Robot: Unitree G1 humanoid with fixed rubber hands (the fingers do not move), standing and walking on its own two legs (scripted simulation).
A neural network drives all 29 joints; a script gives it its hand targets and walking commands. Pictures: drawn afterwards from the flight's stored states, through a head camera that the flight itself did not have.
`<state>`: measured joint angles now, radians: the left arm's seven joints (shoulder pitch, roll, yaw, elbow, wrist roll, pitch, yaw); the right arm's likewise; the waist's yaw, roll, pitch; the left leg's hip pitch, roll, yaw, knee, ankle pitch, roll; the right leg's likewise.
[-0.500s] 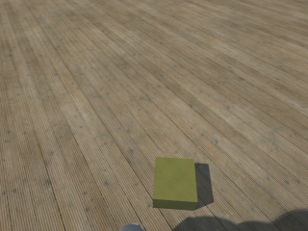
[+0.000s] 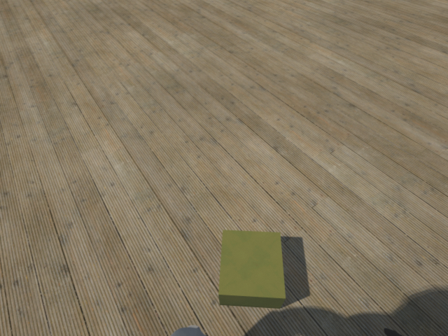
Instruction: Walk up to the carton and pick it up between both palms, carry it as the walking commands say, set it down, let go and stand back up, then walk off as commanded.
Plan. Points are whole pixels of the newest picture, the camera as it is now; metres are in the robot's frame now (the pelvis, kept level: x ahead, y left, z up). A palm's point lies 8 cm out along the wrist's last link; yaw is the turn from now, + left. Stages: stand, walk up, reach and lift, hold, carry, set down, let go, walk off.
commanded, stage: walk up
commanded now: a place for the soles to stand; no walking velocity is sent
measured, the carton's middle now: (250, 268) +0.47 -0.07 -0.67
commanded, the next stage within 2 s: reach and lift in 0.82 s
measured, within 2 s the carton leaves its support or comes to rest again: neither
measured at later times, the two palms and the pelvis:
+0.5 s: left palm out of the picture +0.07 +0.33 -0.08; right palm out of the picture +0.15 -0.31 -0.09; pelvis +0.01 +0.00 +0.00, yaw +0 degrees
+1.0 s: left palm out of the picture +0.13 +0.31 -0.09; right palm out of the picture +0.15 -0.28 -0.10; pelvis +0.00 +0.00 +0.00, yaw +0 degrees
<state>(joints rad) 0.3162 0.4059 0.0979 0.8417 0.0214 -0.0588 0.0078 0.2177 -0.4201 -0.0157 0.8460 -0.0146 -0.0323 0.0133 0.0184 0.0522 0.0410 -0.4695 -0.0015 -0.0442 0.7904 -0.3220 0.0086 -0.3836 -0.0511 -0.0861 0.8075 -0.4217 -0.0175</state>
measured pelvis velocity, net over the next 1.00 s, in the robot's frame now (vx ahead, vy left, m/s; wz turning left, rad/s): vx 0.00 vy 0.00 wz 0.00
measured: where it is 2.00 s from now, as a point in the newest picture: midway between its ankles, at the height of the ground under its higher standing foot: outside the picture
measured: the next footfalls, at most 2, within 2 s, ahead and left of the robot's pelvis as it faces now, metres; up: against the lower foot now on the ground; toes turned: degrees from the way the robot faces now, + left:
none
